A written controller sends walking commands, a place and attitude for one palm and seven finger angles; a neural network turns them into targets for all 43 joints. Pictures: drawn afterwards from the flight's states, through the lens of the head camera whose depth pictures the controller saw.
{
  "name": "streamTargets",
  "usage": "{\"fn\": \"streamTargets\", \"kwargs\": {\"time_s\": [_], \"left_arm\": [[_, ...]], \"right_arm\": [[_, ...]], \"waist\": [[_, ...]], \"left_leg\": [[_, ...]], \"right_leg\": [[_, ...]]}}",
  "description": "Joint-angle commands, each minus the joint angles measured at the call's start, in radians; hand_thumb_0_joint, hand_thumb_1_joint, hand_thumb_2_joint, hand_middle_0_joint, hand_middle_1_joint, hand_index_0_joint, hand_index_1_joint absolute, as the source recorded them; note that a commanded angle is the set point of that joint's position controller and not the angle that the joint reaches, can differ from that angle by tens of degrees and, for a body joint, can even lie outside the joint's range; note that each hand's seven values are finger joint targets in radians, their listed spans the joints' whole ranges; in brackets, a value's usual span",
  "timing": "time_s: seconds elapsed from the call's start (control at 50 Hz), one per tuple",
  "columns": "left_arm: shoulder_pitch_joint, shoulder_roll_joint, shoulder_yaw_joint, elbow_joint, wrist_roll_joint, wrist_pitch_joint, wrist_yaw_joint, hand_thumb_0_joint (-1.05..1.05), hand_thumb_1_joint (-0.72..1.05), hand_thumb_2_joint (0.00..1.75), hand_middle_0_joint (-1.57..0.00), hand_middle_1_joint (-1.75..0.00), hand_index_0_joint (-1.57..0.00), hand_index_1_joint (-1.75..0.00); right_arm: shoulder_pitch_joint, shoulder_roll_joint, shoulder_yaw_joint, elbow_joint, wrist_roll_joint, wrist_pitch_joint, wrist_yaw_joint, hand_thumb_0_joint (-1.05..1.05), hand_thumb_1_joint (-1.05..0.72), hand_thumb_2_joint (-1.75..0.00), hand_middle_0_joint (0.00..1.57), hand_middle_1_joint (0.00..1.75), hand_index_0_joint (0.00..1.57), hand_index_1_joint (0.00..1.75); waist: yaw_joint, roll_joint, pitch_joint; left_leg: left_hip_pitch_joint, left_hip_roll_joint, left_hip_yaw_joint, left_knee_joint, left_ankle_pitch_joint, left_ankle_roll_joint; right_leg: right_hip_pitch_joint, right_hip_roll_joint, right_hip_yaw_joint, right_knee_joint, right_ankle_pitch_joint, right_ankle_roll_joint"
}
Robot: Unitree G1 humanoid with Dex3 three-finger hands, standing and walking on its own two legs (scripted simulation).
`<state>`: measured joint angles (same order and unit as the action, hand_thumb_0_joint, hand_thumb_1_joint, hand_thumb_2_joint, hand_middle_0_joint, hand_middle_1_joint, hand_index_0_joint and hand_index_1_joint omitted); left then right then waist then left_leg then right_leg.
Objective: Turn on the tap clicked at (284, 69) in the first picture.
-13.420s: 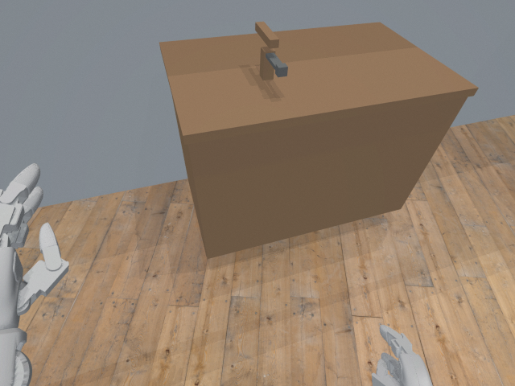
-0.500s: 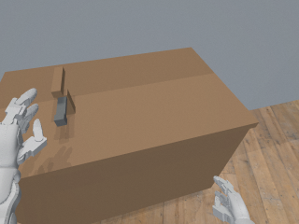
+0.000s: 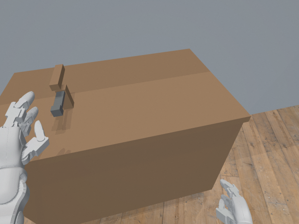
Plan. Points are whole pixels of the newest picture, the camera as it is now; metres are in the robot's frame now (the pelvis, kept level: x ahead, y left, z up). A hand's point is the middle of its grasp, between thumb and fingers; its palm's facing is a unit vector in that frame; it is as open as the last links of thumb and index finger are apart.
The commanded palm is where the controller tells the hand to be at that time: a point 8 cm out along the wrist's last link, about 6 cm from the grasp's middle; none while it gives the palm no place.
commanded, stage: turn the palm inward beside the body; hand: left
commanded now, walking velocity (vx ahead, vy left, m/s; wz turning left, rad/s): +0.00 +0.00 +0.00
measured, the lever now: (57, 110) +0.41 +0.36 +0.08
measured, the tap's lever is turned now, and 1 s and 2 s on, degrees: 0 0 0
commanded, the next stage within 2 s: reach beside the lever's end, fingers flat in 1.48 s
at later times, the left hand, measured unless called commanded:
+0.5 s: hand (56, 134) +0.26 +0.25 +0.16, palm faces +0.44 -0.87 -0.23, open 7.5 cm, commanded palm +0.21 +0.29 +0.17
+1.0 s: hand (54, 149) +0.22 +0.25 +0.15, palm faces +0.48 -0.87 -0.14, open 7.5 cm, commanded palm +0.17 +0.28 +0.16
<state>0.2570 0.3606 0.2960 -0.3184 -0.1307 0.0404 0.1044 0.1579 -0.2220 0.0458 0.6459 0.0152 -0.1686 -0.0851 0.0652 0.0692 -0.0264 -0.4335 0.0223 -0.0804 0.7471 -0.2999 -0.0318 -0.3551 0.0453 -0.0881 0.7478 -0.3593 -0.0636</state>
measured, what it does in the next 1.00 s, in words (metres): stands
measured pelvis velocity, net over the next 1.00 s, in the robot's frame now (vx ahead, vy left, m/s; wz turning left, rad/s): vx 0.05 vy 0.01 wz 0.02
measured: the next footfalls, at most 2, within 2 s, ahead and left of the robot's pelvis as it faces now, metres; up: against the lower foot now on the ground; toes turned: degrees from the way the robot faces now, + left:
none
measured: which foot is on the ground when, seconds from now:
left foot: down 0.00-1.00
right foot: down 0.00-1.00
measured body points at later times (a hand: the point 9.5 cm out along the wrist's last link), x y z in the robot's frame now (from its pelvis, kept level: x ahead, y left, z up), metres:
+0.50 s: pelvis +0.07 +0.02 +0.01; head +0.07 +0.00 +0.46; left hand +0.23 +0.30 +0.17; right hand +0.28 -0.20 -0.06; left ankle +0.08 +0.15 -0.71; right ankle +0.03 -0.07 -0.71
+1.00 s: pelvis +0.05 +0.01 +0.01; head +0.03 -0.01 +0.46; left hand +0.19 +0.29 +0.16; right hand +0.26 -0.19 -0.06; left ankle +0.08 +0.15 -0.71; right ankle +0.03 -0.07 -0.71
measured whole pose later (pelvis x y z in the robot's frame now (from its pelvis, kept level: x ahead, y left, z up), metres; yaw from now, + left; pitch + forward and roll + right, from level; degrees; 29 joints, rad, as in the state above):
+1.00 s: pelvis +0.05 +0.01 +0.01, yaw +1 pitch +1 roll -1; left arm 0.54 0.22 0.21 -0.50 -0.21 0.03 0.19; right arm 0.20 -0.23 0.06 0.61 0.01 -0.24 -0.10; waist 0.08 0.05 -0.06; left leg -0.41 0.00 -0.09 0.71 -0.32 -0.03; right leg -0.31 0.03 -0.09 0.69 -0.39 -0.05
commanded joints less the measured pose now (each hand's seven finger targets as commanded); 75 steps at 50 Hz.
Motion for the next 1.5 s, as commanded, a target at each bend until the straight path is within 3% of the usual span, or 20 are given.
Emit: {"fn": "streamTargets", "kwargs": {"time_s": [0.0, 0.1, 0.14, 0.24, 0.36, 0.4, 0.46, 0.52, 0.58, 0.66, 0.68, 0.84, 0.88, 0.96, 0.98, 1.02, 1.06, 1.22, 1.36, 1.48], "left_arm": [[-0.116, 0.205, 0.134, -0.217, -0.015, -0.064, 0.041, 0.0, 0.9, 0.9, -0.2, -0.3, -0.2, -0.3], [-0.045, 0.173, 0.105, -0.306, -0.019, -0.085, 0.042, 0.0, 0.9, 0.9, -0.2, -0.3, -0.2, -0.3], [0.008, 0.167, 0.112, -0.335, -0.026, -0.111, 0.043, 0.0, 0.9, 0.9, -0.2, -0.3, -0.2, -0.3], [0.137, 0.119, 0.115, -0.362, -0.043, -0.149, 0.032, 0.0, 0.9, 0.9, -0.2, -0.3, -0.2, -0.3], [0.22, 0.077, 0.111, -0.366, -0.05, -0.128, 0.029, 0.0, 0.9, 0.9, -0.2, -0.3, -0.2, -0.3], [0.211, 0.045, 0.069, -0.406, -0.046, -0.13, 0.029, 0.0, 0.9, 0.9, -0.2, -0.3, -0.2, -0.3], [0.208, 0.049, 0.066, -0.402, -0.038, -0.117, 0.038, 0.0, 0.9, 0.9, -0.2, -0.3, -0.2, -0.3], [0.218, 0.024, 0.044, -0.412, -0.044, -0.114, 0.039, 0.0, 0.9, 0.9, -0.2, -0.3, -0.2, -0.3], [0.202, 0.007, 0.023, -0.415, -0.039, -0.1, 0.045, 0.0, 0.9, 0.9, -0.2, -0.3, -0.2, -0.3], [0.196, 0.026, 0.035, -0.412, -0.043, -0.088, 0.055, 0.0, 0.9, 0.9, -0.2, -0.3, -0.2, -0.3], [0.192, -0.006, 0.005, -0.409, -0.047, -0.084, 0.055, 0.0, 0.9, 0.9, -0.2, -0.3, -0.2, -0.3], [0.209, -0.004, -0.002, -0.409, -0.067, -0.083, 0.076, 0.0, 0.9, 0.9, -0.2, -0.3, -0.2, -0.3], [0.209, -0.011, -0.011, -0.431, -0.063, -0.085, 0.085, 0.0, 0.9, 0.9, -0.2, -0.3, -0.2, -0.3], [0.21, 0.017, 0.021, -0.413, -0.076, -0.088, 0.098, 0.0, 0.9, 0.9, -0.2, -0.3, -0.2, -0.3], [0.2, -0.019, -0.012, -0.418, -0.079, -0.087, 0.096, 0.0, 0.9, 0.9, -0.2, -0.3, -0.2, -0.3], [0.205, -0.009, -0.003, -0.41, -0.09, -0.083, 0.097, 0.0, 0.9, 0.9, -0.2, -0.3, -0.2, -0.3], [0.21, 0.006, 0.013, -0.412, -0.091, -0.075, 0.098, 0.0, 0.9, 0.9, -0.2, -0.3, -0.2, -0.3], [0.21, -0.011, -0.005, -0.398, -0.097, -0.072, 0.092, 0.0, 0.9, 0.9, -0.2, -0.3, -0.2, -0.3], [0.223, 0.003, 0.015, -0.406, -0.089, -0.079, 0.093, 0.0, 0.9, 0.9, -0.2, -0.3, -0.2, -0.3], [0.219, -0.02, -0.001, -0.402, -0.095, -0.077, 0.085, 0.0, 0.9, 0.9, -0.2, -0.3, -0.2, -0.3]], "right_arm": [[-0.181, -0.105, -0.045, -0.18, 0.002, -0.073, -0.014, 0.0, -0.9, -0.9, 0.2, 0.3, 0.2, 0.3], [-0.159, -0.109, -0.049, -0.185, 0.003, -0.109, -0.02, 0.0, -0.9, -0.9, 0.2, 0.3, 0.2, 0.3], [-0.129, -0.118, -0.051, -0.185, -0.002, -0.131, -0.022, 0.0, -0.9, -0.9, 0.2, 0.3, 0.2, 0.3], [-0.057, -0.128, -0.052, -0.18, -0.008, -0.166, -0.016, 0.0, -0.9, -0.9, 0.2, 0.3, 0.2, 0.3], [-0.044, -0.124, -0.057, -0.179, -0.005, -0.156, -0.006, 0.0, -0.9, -0.9, 0.2, 0.3, 0.2, 0.3], [-0.027, -0.123, -0.058, -0.189, -0.006, -0.151, 0.0, 0.0, -0.9, -0.9, 0.2, 0.3, 0.2, 0.3], [-0.045, -0.121, -0.051, -0.189, -0.003, -0.14, -0.003, 0.0, -0.9, -0.9, 0.2, 0.3, 0.2, 0.3], [-0.037, -0.118, -0.052, -0.199, -0.006, -0.13, -0.002, 0.0, -0.9, -0.9, 0.2, 0.3, 0.2, 0.3], [-0.055, -0.111, -0.044, -0.201, -0.002, -0.118, -0.005, 0.0, -0.9, -0.9, 0.2, 0.3, 0.2, 0.3], [-0.085, -0.112, -0.034, -0.203, -0.001, -0.113, -0.012, 0.0, -0.9, -0.9, 0.2, 0.3, 0.2, 0.3], [-0.083, -0.107, -0.032, -0.207, 0.0, -0.11, -0.012, 0.0, -0.9, -0.9, 0.2, 0.3, 0.2, 0.3], [-0.111, -0.111, -0.023, -0.21, 0.0, -0.121, -0.019, 0.0, -0.9, -0.9, 0.2, 0.3, 0.2, 0.3], [-0.123, -0.106, -0.021, -0.212, 0.002, -0.125, -0.02, 0.0, -0.9, -0.9, 0.2, 0.3, 0.2, 0.3], [-0.123, -0.112, -0.021, -0.199, 0.003, -0.138, -0.023, 0.0, -0.9, -0.9, 0.2, 0.3, 0.2, 0.3], [-0.131, -0.108, -0.02, -0.203, 0.005, -0.14, -0.023, 0.0, -0.9, -0.9, 0.2, 0.3, 0.2, 0.3], [-0.132, -0.111, -0.019, -0.2, 0.003, -0.149, -0.025, 0.0, -0.9, -0.9, 0.2, 0.3, 0.2, 0.3], [-0.13, -0.113, -0.022, -0.193, 0.006, -0.155, -0.027, 0.0, -0.9, -0.9, 0.2, 0.3, 0.2, 0.3], [-0.127, -0.115, -0.023, -0.194, 0.003, -0.169, -0.027, 0.0, -0.9, -0.9, 0.2, 0.3, 0.2, 0.3], [-0.111, -0.115, -0.028, -0.189, 0.003, -0.171, -0.02, 0.0, -0.9, -0.9, 0.2, 0.3, 0.2, 0.3], [-0.108, -0.114, -0.026, -0.197, 0.002, -0.17, -0.021, 0.0, -0.9, -0.9, 0.2, 0.3, 0.2, 0.3]], "waist": [[0.014, -0.051, -0.033], [0.003, -0.023, -0.05], [0.002, -0.064, -0.092], [0.006, -0.026, -0.182], [0.02, -0.048, -0.201], [0.01, -0.02, -0.219], [0.01, -0.036, -0.177], [0.011, -0.054, -0.204], [0.012, -0.023, -0.174], [0.017, -0.017, -0.14], [0.012, -0.03, -0.137], [0.011, -0.027, -0.098], [0.01, 0.004, -0.104], [0.01, -0.026, -0.08], [0.004, -0.024, -0.08], [0.007, -0.027, -0.072], [0.01, -0.008, -0.074], [0.006, -0.056, -0.057], [0.011, -0.019, -0.094], [0.008, -0.067, -0.098]], "left_leg": [[0.006, -0.017, 0.041, -0.035, -0.101, 0.025], [0.033, -0.013, 0.036, -0.031, -0.055, 0.038], [0.054, -0.014, 0.033, -0.047, 0.007, 0.051], [0.134, -0.023, 0.052, -0.076, 0.224, 0.065], [0.166, -0.017, 0.052, -0.069, 0.393, 0.059], [0.19, -0.007, 0.044, -0.067, 0.447, 0.054], [0.185, -0.006, 0.036, -0.078, 0.424, 0.054], [0.197, 0.0, 0.03, -0.083, 0.444, 0.049], [0.191, -0.004, 0.03, -0.097, 0.377, 0.046], [0.171, -0.007, 0.017, -0.121, 0.286, 0.046], [0.165, -0.009, 0.019, -0.123, 0.256, 0.046], [0.128, -0.016, 0.011, -0.137, 0.109, 0.053], [0.131, -0.021, 0.016, -0.134, 0.084, 0.053], [0.106, -0.024, 0.01, -0.128, 0.034, 0.056], [0.106, -0.026, 0.014, -0.126, 0.014, 0.055], [0.096, -0.029, 0.014, -0.122, -0.005, 0.058], [0.102, -0.03, 0.017, -0.117, 0.015, 0.059], [0.093, -0.031, 0.021, -0.099, 0.023, 0.062], [0.11, -0.033, 0.029, -0.089, 0.093, 0.061], [0.11, -0.035, 0.03, -0.095, 0.101, 0.063]], "right_leg": [[-0.074, -0.133, 0.213, -0.323, -0.358, 0.056], [-0.079, -0.137, 0.205, -0.306, -0.245, 0.056], [-0.053, -0.12, 0.162, -0.268, -0.09, 0.056], [0.012, -0.078, 0.037, -0.149, 0.329, 0.053], [0.051, -0.073, 0.01, -0.123, 0.494, 0.051], [0.046, -0.073, 0.003, -0.116, 0.491, 0.048], [0.03, -0.069, 0.004, -0.127, 0.452, 0.047], [0.039, -0.067, -0.001, -0.128, 0.444, 0.045], [0.021, -0.064, -0.001, -0.141, 0.381, 0.04], [0.013, -0.061, 0.0, -0.159, 0.292, 0.036], [0.004, -0.059, -0.002, -0.164, 0.268, 0.037], [-0.015, -0.058, 0.006, -0.2, 0.131, 0.037], [-0.02, -0.059, 0.011, -0.204, 0.106, 0.036], [-0.028, -0.06, 0.021, -0.225, 0.055, 0.04], [-0.037, -0.062, 0.022, -0.226, 0.034, 0.042], [-0.039, -0.065, 0.029, -0.237, 0.014, 0.044], [-0.029, -0.068, 0.037, -0.242, 0.033, 0.042], [-0.042, -0.073, 0.052, -0.254, 0.041, 0.05], [-0.014, -0.074, 0.047, -0.227, 0.152, 0.048], [-0.009, -0.072, 0.045, -0.221, 0.176, 0.052]]}}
